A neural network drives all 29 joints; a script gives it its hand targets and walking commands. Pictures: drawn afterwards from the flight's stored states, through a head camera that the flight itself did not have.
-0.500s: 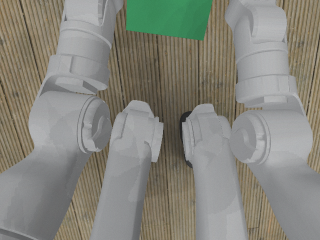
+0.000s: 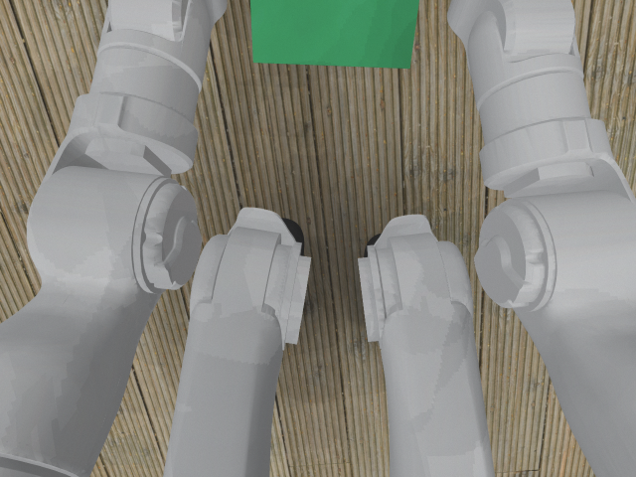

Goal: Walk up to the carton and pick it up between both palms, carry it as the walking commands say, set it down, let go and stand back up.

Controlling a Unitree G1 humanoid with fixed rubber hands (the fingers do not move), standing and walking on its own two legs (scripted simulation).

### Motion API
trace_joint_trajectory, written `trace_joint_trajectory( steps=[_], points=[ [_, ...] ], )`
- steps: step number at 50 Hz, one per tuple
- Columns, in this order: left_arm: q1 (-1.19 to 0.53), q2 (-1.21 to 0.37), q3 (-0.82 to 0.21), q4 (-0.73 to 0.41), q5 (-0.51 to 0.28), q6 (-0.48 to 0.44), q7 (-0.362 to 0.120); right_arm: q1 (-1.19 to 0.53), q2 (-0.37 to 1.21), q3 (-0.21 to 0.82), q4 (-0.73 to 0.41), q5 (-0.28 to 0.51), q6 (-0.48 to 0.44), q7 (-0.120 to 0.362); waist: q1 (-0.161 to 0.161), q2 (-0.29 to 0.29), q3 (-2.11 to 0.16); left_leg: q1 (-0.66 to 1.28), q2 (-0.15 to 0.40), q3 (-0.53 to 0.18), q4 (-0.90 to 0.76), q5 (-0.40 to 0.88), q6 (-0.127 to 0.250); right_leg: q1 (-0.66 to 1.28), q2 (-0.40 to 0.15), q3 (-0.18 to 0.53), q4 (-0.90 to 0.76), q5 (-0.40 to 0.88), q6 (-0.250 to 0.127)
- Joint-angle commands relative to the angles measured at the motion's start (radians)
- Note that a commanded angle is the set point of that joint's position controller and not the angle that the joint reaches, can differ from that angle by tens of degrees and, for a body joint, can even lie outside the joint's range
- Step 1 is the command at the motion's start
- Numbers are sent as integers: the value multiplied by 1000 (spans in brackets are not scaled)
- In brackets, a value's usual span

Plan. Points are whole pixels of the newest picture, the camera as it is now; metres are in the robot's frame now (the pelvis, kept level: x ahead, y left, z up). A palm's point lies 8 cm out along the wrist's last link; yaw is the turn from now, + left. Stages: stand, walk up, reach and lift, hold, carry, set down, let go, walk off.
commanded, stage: set down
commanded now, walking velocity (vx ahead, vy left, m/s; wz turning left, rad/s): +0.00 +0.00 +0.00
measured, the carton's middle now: out of the picture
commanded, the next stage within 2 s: none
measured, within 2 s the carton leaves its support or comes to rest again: rests again in 0.62 s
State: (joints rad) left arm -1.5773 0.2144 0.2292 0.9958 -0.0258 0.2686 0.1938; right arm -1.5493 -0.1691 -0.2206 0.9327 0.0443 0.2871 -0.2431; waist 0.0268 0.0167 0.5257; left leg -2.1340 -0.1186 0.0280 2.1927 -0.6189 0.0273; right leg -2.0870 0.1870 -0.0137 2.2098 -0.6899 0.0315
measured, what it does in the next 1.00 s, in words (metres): stands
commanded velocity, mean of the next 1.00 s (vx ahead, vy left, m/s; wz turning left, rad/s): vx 0.00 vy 0.00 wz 0.00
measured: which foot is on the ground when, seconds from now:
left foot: down 0.00-1.00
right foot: down 0.00-1.00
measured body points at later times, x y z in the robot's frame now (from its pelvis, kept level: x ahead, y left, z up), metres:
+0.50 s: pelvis +0.01 +0.00 -0.02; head +0.39 +0.02 +0.20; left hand +0.58 +0.15 -0.21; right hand +0.58 -0.10 -0.20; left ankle +0.10 +0.09 -0.35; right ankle +0.09 -0.10 -0.35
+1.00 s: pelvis +0.02 +0.00 -0.04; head +0.40 +0.01 +0.20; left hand +0.58 +0.15 -0.22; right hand +0.58 -0.10 -0.22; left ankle +0.10 +0.09 -0.35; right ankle +0.09 -0.10 -0.35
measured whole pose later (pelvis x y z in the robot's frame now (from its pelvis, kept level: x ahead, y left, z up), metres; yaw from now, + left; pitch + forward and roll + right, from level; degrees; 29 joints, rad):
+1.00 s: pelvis +0.02 +0.00 -0.04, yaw -1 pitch +31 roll -1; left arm -1.52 0.22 0.32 1.00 0.03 0.18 0.06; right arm -1.51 -0.16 -0.27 1.01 0.05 0.16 -0.13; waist 0.04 -0.01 0.52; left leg -2.16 -0.08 0.05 2.35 -0.72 0.05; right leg -2.13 0.15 -0.06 2.36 -0.77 -0.01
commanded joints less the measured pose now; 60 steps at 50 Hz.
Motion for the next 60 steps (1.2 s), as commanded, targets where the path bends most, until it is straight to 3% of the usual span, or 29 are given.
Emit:
trace_joint_trajectory(
  steps=[1, 5, 7, 8, 10, 14, 15, 16, 17, 24, 26, 27, 28, 29, 34, 37, 38, 42, 43, 44, 48, 49, 50, 51, 54, 56, 57, 59, 60],
  points=[
    [-743, -880, -289, -164, -98, -78, -258, -850, 923, 378, -240, 118, -92, 253, 49, -98, -1583, 808, -30, -39, -119, 576, 6, 587, -13, 12, -154, 535, -17],
    [-618, -874, -214, -106, -30, -79, -284, -798, 935, 362, -243, 111, -103, 261, 85, -92, -1436, 709, -33, -45, -100, 601, 28, 586, -1, 46, -157, 620, 4],
    [-633, -867, -220, -106, -27, -76, -297, -787, 939, 344, -244, 110, -109, 261, 60, -81, -1437, 714, -27, -35, -80, 622, 21, 573, 4, 30, -132, 623, -4],
    [-639, -857, -203, -110, -25, -81, -297, -779, 950, 346, -184, 112, -101, 263, 90, -75, -1384, 707, -29, -40, -93, 611, 28, 508, -1, 29, -130, 590, -2],
    [-633, -854, -245, -99, -22, -77, -297, -718, 927, 311, -159, 96, -105, 270, 52, -22, -1354, 733, -16, -63, -90, 638, 13, 439, 3, 26, -131, 577, -13],
    [-639, -899, -258, -149, -27, -79, -306, -665, 901, 296, -122, 68, -106, 278, 23, -19, -1333, 772, -18, -74, -64, 633, 10, 426, 1, 27, -121, 561, -15],
    [-618, -910, -257, -106, -34, -70, -311, -689, 920, 315, -126, 79, -107, 278, 82, -6, -1325, 735, -15, -45, -77, 601, -3, 434, 6, 38, -133, 547, -30],
    [-599, -895, -233, -106, -17, -71, -309, -733, 913, 310, -175, 86, -119, 285, 65, -26, -1326, 703, -24, -62, -59, 590, 16, 414, 8, 29, -115, 537, -19],
    [-565, -923, -245, -88, -28, -72, -308, -723, 918, 340, -171, 92, -124, 280, 91, -45, -1346, 717, -37, -50, -72, 622, 11, 428, 6, 23, -108, 561, -9],
    [-574, -917, -267, -114, -21, -73, -320, -627, 930, 305, -85, 63, -116, 306, 28, -30, -1241, 741, -32, -83, -58, 611, 9, 313, 12, 9, -92, 485, -24],
    [-540, -894, -268, -101, -11, -72, -313, -650, 913, 321, -123, 108, -122, 306, 66, 22, -1172, 742, -23, -79, -42, 629, 10, 292, 5, 33, -82, 490, -17],
    [-547, -881, -277, -122, -26, -79, -314, -635, 901, 319, -103, 99, -121, 305, 35, -15, -1179, 718, -9, -81, -24, 619, 16, 309, 4, 31, -75, 508, -22],
    [-511, -901, -230, -38, -4, -67, -326, -668, 921, 345, -96, 98, -117, 307, 89, -33, -1119, 668, -20, -65, -41, 571, 16, 320, 1, 34, -92, 472, -25],
    [-488, -881, -227, -42, -8, -62, -334, -635, 924, 309, -53, 79, -110, 316, 52, -101, -1079, 617, -25, -87, -45, 518, 38, 326, 2, 18, -66, 458, -16],
    [-481, -880, -253, -63, 5, -69, -331, -592, 893, 295, -64, 83, -121, 325, 48, 13, -1065, 665, -16, -83, -36, 606, 5, 251, -1, 26, -53, 475, -14],
    [-503, -882, -275, -69, -10, -78, -336, -559, 924, 291, -16, 66, -118, 336, 10, -36, -1039, 709, -6, -120, -29, 627, 13, 229, 7, 21, -58, 481, -26],
    [-448, -917, -288, -85, -17, -78, -337, -544, 934, 327, -62, 101, -131, 339, 42, -10, -1046, 719, -27, -115, -42, 653, 9, 215, 16, 19, -50, 484, -31],
    [-402, -926, -249, -11, -7, -71, -341, -518, 907, 293, -13, 55, -121, 342, 11, 1, -920, 678, -32, -128, -32, 617, 23, 154, 12, 21, -39, 420, -27],
    [-447, -921, -236, -44, 5, -70, -346, -573, 907, 309, -30, 64, -125, 341, 65, -4, -948, 618, -28, -112, -13, 577, 24, 191, -1, 46, -34, 418, -39],
    [-465, -911, -249, -38, -4, -73, -345, -543, 923, 308, -52, 60, -125, 342, 23, -30, -967, 663, -27, -104, -6, 609, 18, 192, 14, 25, -46, 438, -37],
    [-469, -884, -234, -47, 7, -61, -359, -504, 910, 282, 36, 41, -103, 342, 27, -2, -895, 551, -14, -81, -27, 505, 9, 240, 2, 39, -55, 421, -50],
    [-453, -845, -230, -38, 0, -63, -358, -564, 905, 290, -43, 55, -109, 349, 46, -53, -894, 536, -28, -97, -16, 497, 22, 238, 0, 29, -40, 400, -36],
    [-390, -883, -215, 26, 6, -55, -361, -502, 881, 274, 17, 26, -104, 340, 6, -55, -837, 535, -23, -98, -28, 519, 21, 237, 3, 35, -42, 431, -31],
    [-374, -877, -185, 43, 14, -53, -371, -527, 893, 286, -3, 18, -104, 349, 65, -70, -838, 514, -37, -79, -6, 490, 27, 256, -6, 47, -38, 397, -37],
    [-434, -850, -214, -20, 31, -62, -374, -450, 912, 247, 58, 23, -100, 351, 26, -4, -828, 504, -13, -83, -21, 462, 11, 231, 0, 52, -40, 424, -45],
    [-415, -860, -232, -10, 6, -63, -376, -446, 905, 249, 38, 17, -109, 351, 16, -23, -799, 470, -19, -85, -18, 462, 12, 232, 0, 62, -45, 421, -51],
    [-367, -846, -221, 21, 22, -58, -376, -452, 895, 239, 58, 27, -102, 357, 38, -13, -760, 484, -21, -89, -29, 458, 15, 230, 1, 42, -20, 413, -41],
    [-383, -842, -208, 29, 1, -59, -382, -477, 889, 243, 12, 25, -106, 355, 22, -39, -763, 491, -5, -94, -14, 465, 22, 248, -10, 53, -38, 422, -43],
    [-350, -835, -191, 48, 27, -57, -380, -424, 898, 227, 69, 9, -100, 358, 50, -29, -723, 439, -12, -85, -24, 400, 24, 211, -8, 55, -23, 379, -47]
  ],
)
